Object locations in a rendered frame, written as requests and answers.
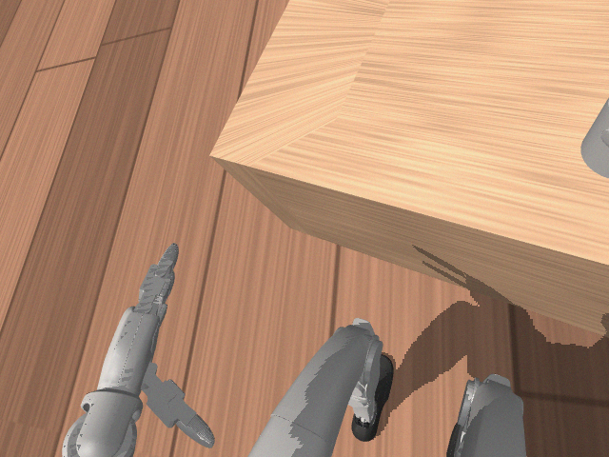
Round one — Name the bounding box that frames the left robot foot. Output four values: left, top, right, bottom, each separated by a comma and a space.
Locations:
351, 354, 394, 442

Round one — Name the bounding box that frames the left robot arm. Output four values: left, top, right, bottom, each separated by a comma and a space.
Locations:
62, 389, 143, 457

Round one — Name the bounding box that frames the left robot hand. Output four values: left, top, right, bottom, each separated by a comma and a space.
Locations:
97, 243, 215, 448

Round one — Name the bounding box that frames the can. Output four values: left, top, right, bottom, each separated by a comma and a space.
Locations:
580, 98, 609, 178

